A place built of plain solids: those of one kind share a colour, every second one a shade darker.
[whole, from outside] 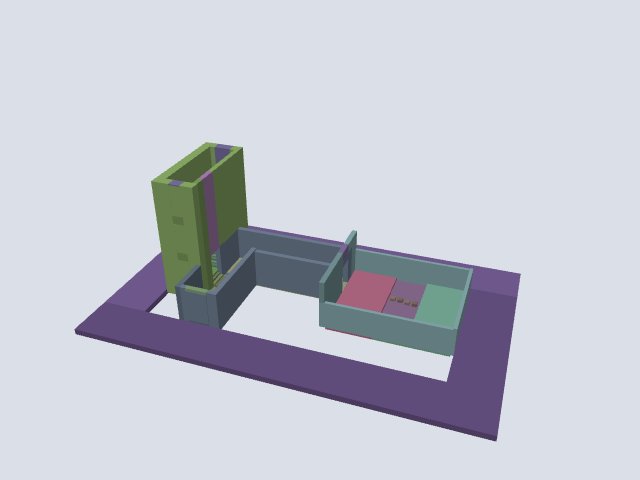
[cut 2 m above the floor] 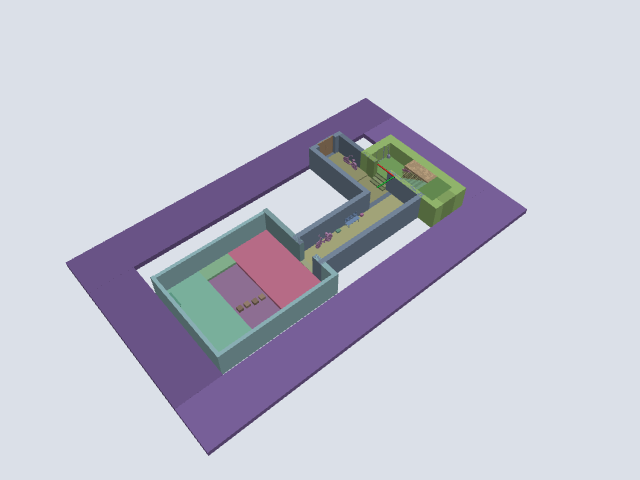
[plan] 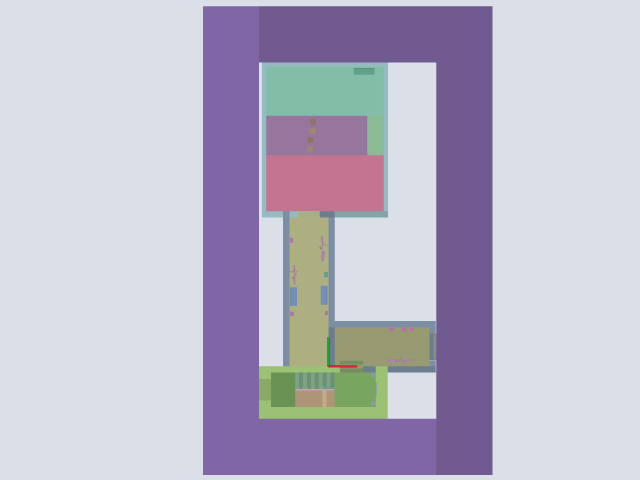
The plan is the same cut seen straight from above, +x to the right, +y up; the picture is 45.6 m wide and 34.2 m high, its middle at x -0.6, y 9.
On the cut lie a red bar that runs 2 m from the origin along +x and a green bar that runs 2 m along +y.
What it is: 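A city tenement of about 1900; a passage from the street turns a corner on its way to the yard, and a doorway opens on a stair hall with a dog-leg stair of two storeys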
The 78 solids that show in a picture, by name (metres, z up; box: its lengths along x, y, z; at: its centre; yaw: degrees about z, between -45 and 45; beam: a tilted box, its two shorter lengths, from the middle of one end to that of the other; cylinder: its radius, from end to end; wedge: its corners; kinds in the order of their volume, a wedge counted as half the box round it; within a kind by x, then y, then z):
{
 "ground_garden_1": {"box": [4.0, 33.39, 0.5], "at": [-6.94, 8.96, -0.27]},
 "ground_garden_2": {"box": [12.63, 4.0, 0.5], "at": [1.38, -5.74, -0.27]},
 "ground_garden_3": {"box": [12.63, 4.0, 0.5], "at": [1.38, 23.65, -0.27]},
 "ground_garden_4": {"box": [4.0, 33.39, 0.5], "at": [9.69, 8.96, -0.27]},
 "wall_hall_1": {"box": [0.85, 1.3, 10.85], "at": [-4.51, -3.09, 5.06]},
 "wall_hall_2": {"box": [0.85, 1.54, 3.66], "at": [-4.51, -1.67, 1.46]},
 "wall_hall_3": {"box": [0.85, 0.9, 10.85], "at": [-4.51, -0.45, 5.06]},
 "wall_hall_4": {"box": [5.77, 0.45, 10.85], "at": [-2.06, -0.23, 5.06]},
 "wall_hall_5": {"box": [9.16, 0.85, 10.85], "at": [-0.36, -3.31, 5.06]},
 "wall_hall_6": {"box": [1.77, 0.45, 10.85], "at": [3.34, -0.23, 5.06]},
 "wall_hall_7": {"box": [0.85, 1.57, 10.85], "at": [3.79, -2.96, 5.06]},
 "wall_hall_8": {"box": [0.85, 1.0, 0.75], "at": [3.79, -1.67, 3.76]},
 "wall_hall_9": {"box": [0.85, 1.0, 0.75], "at": [3.79, -1.67, 7.26]},
 "wall_hall_10": {"box": [0.85, 1.17, 10.85], "at": [3.79, -0.58, 5.06]},
 "wall_hall_11": {"box": [0.81, 1.0, 2.75], "at": [3.82, -1.67, 2.01]},
 "wall_hall_12": {"box": [0.81, 1.0, 2.75], "at": [3.82, -1.67, 5.51]},
 "wall_hall_13": {"box": [0.81, 1.0, 2.75], "at": [3.82, -1.67, 9.01]},
 "wall_arm_1": {"box": [0.45, 11.5, 3.5], "at": [-3.0, 5.3, 1.38]},
 "wall_arm_2": {"box": [1.07, 0.45, 3.5], "at": [-2.7, 10.82, 1.38]},
 "wall_arm_3": {"box": [3.68, 0.45, 3.5], "at": [-1.39, -0.23, 1.38]},
 "wall_arm_4": {"box": [1.07, 0.45, 3.5], "at": [-0.08, 10.82, 1.38]},
 "wall_arm_5": {"box": [0.45, 2.78, 0.37], "at": [0.23, 1.39, -0.19]},
 "wall_arm_6": {"box": [0.45, 8.27, 3.5], "at": [0.23, 6.92, 1.38]},
 "wall_arm_7": {"box": [0.83, 0.45, 3.64], "at": [0.41, -0.23, 1.45]},
 "wall_arm_8": {"box": [7.65, 0.45, 3.64], "at": [3.83, 3.0, 1.45]},
 "wall_arm_9": {"box": [5.2, 0.45, 3.64], "at": [5.05, -0.23, 1.45]},
 "wall_arm_10": {"box": [0.45, 0.89, 3.64], "at": [7.42, -0.01, 1.45]},
 "wall_arm_11": {"box": [0.45, 1.9, 0.51], "at": [7.42, 1.39, -0.12]},
 "wall_arm_12": {"box": [0.45, 0.89, 3.64], "at": [7.42, 2.79, 1.45]},
 "wall_arm_13": {"box": [0.12, 1.9, 2.9], "at": [7.63, 1.39, 1.58]},
 "flightB_1": {"box": [2.81, 1.17, 3.31], "at": [-0.97, -2.31, 0.89]},
 "flightB_2": {"box": [2.53, 1.17, 3.47], "at": [-0.83, -2.31, 0.97]},
 "flightB_3": {"box": [2.25, 1.17, 3.63], "at": [-0.69, -2.31, 1.05]},
 "flightB_4": {"box": [1.69, 1.17, 3.95], "at": [-0.41, -2.31, 1.2]},
 "flightB_5": {"box": [0.85, 1.17, 4.43], "at": [0.01, -2.31, 1.44]},
 "flightB_6": {"box": [0.57, 1.17, 4.59], "at": [0.14, -2.31, 1.52]},
 "floor_arm_1": {"box": [2.8, 10.62, 0.77], "at": [-1.39, 5.3, -0.39]},
 "floor_arm_2": {"box": [3.17, 2.8, 0.77], "at": [1.57, 1.39, -0.39]},
 "floor_arm_3": {"box": [4.07, 2.8, 0.91], "at": [5.17, 1.39, -0.32]},
 "wall_yard_1": {"box": [0.3, 11.05, 2.52], "at": [-4.58, 16.12, 0.89]},
 "wall_yard_2": {"box": [2.57, 0.45, 4.35], "at": [-3.45, 10.82, 1.8]},
 "wall_yard_3": {"box": [8.98, 0.3, 2.58], "at": [-0.24, 21.5, 0.92]},
 "wall_yard_4": {"box": [4.87, 0.45, 4.35], "at": [1.82, 10.82, 1.8]},
 "wall_yard_5": {"box": [0.3, 11.05, 2.44], "at": [4.1, 16.12, 0.85]},
 "flightA_1": {"box": [0.29, 1.17, 3.0], "at": [-2.25, -1.02, 0.73]},
 "flightA_2": {"box": [0.57, 1.17, 2.84], "at": [-2.1, -1.02, 0.65]},
 "flightA_3": {"box": [0.85, 1.17, 2.68], "at": [-1.97, -1.02, 0.57]},
 "flightA_4": {"box": [1.13, 1.17, 2.52], "at": [-1.82, -1.02, 0.49]},
 "flightA_5": {"box": [1.41, 1.17, 2.36], "at": [-1.69, -1.02, 0.41]},
 "flightA_6": {"box": [1.69, 1.17, 2.2], "at": [-1.54, -1.02, 0.33]},
 "flightA_7": {"box": [1.97, 1.17, 2.04], "at": [-1.41, -1.02, 0.25]},
 "flightA_8": {"box": [2.25, 1.17, 1.88], "at": [-1.26, -1.02, 0.17]},
 "flightA_9": {"box": [2.53, 1.17, 1.72], "at": [-1.12, -1.02, 0.09]},
 "flightA_10": {"box": [2.81, 1.17, 1.57], "at": [-0.98, -1.02, 0.01]},
 "floor_yardN_1": {"box": [8.4, 4.0, 0.75], "at": [-0.24, 13.04, -0.4]},
 "floor_1": {"box": [1.73, 2.46, 3.16], "at": [-3.23, -1.67, 0.81]},
 "floor_2": {"box": [2.97, 2.46, 1.41], "at": [1.9, -1.67, -0.07]},
 "floor_yardS_1": {"box": [8.4, 3.51, 0.75], "at": [-0.24, 19.61, -0.4]},
 "floor_bed_1": {"box": [7.22, 2.85, 0.5], "at": [-0.83, 16.45, -0.52]},
 "wall_over_hall_1": {"box": [1.63, 0.45, 7.35], "at": [1.64, -0.23, 6.81]},
 "flightN_1": {"box": [1.65, 0.29, 1.25], "at": [1.64, -0.32, -0.15]},
 "flightN_2": {"box": [1.65, 0.57, 1.09], "at": [1.64, -0.17, -0.23]},
 "flightN_3": {"box": [1.65, 0.85, 0.93], "at": [1.64, -0.04, -0.31]},
 "floor_yardE_1": {"box": [1.2, 2.85, 0.75], "at": [3.36, 16.45, -0.4]},
 "wall_head_hall_1": {"box": [0.85, 1.54, 1.8], "at": [-4.51, -1.67, 9.58]},
 "wall_head_hall_2": {"box": [0.85, 1.0, 0.1], "at": [3.79, -1.67, 10.43]},
 "wall_over_yard_1": {"box": [1.55, 0.45, 1.48], "at": [-1.39, 10.82, 3.24]},
 "floor_well_1": {"box": [2.82, 0.16, 1.41], "at": [-0.98, -1.67, -0.07]},
 "floor_sill_arm_1": {"box": [1.57, 0.47, 0.77], "at": [-1.39, 10.82, -0.39]},
 "stone_1": {"box": [0.42, 0.42, 0.75], "at": [-1.28, 16.12, -0.4]},
 "stone_2": {"box": [0.42, 0.42, 0.77], "at": [-1.13, 16.77, -0.39]},
 "stone_3": {"box": [0.42, 0.42, 0.79], "at": [-1.09, 17.42, -0.38]},
 "street_door_1": {"box": [0.07, 0.87, 2.46], "at": [7.53, 0.96, 1.37]},
 "street_door_2": {"box": [0.07, 0.87, 2.46], "at": [7.53, 1.82, 1.37]},
 "wall_head_arm_1": {"box": [0.45, 1.9, 0.23], "at": [7.42, 1.39, 3.15]},
 "bench_1": {"box": [0.4, 1.35, 0.031], "at": [-2.44, 4.96, 0.43]},
 "bench_2": {"box": [0.4, 1.36, 0.031], "at": [-0.34, 5.06, 0.43]},
 "bench_yard_1": {"box": [1.49, 0.4, 0.031], "at": [2.55, 20.98, 0.41]}
}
